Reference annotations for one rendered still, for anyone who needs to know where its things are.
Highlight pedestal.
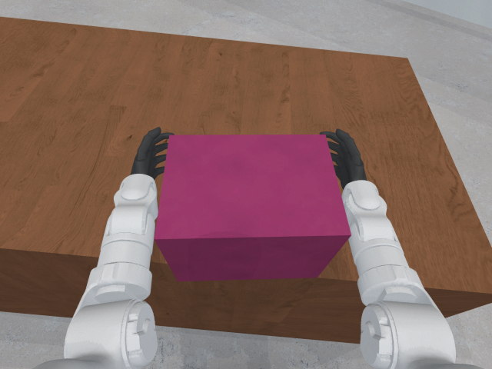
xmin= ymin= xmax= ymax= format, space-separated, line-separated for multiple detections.
xmin=0 ymin=17 xmax=492 ymax=344

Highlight left robot upper arm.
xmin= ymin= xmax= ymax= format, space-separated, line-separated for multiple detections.
xmin=32 ymin=298 xmax=158 ymax=369

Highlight right robot upper arm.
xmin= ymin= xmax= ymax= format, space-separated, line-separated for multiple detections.
xmin=360 ymin=301 xmax=483 ymax=369

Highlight robot left hand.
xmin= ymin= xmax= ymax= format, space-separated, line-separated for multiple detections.
xmin=130 ymin=127 xmax=175 ymax=180

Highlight robot left forearm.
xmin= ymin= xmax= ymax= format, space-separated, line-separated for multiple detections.
xmin=64 ymin=174 xmax=158 ymax=356

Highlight robot right forearm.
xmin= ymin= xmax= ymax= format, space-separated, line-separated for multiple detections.
xmin=341 ymin=180 xmax=456 ymax=360

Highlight carton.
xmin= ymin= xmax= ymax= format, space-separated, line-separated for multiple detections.
xmin=155 ymin=135 xmax=351 ymax=281

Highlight robot right hand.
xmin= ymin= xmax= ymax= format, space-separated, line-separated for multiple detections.
xmin=319 ymin=128 xmax=367 ymax=190

